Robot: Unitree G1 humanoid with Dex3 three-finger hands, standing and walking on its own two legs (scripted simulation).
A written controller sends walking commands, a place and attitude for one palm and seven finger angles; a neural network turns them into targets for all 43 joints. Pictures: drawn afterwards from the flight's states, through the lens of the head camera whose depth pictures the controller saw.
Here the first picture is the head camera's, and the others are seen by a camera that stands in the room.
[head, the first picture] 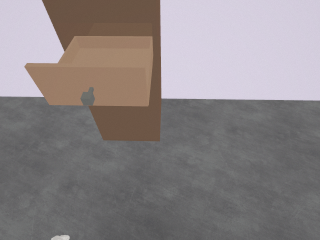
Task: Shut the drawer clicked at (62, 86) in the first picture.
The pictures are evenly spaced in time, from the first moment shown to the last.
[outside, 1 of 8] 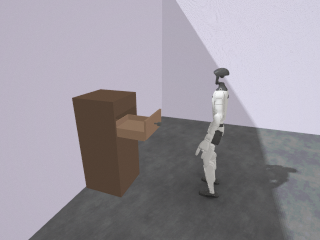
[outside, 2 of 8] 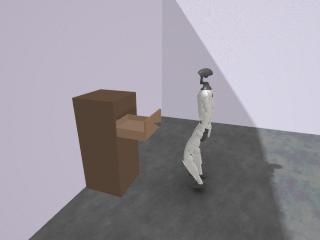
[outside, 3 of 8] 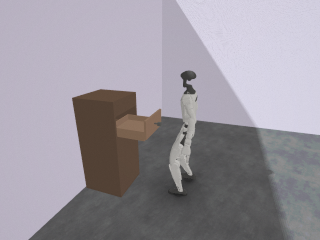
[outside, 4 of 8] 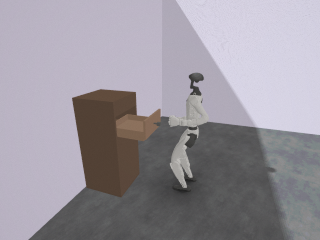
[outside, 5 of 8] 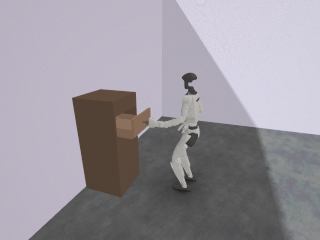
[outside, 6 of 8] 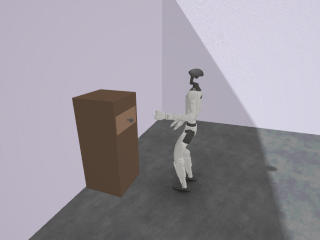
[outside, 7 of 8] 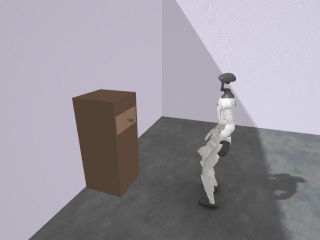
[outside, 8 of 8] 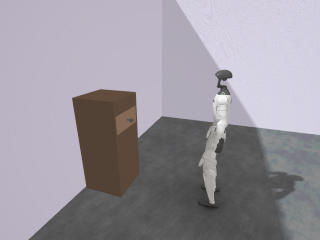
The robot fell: no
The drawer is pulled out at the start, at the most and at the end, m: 0.30 0.30 0.00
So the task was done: yes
